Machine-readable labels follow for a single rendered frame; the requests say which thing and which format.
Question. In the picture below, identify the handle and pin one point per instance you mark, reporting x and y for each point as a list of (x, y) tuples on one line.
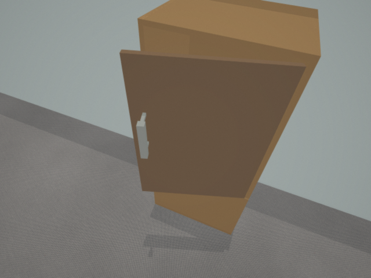
[(142, 136)]

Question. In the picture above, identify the cupboard door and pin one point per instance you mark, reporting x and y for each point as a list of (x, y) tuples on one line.
[(209, 120)]

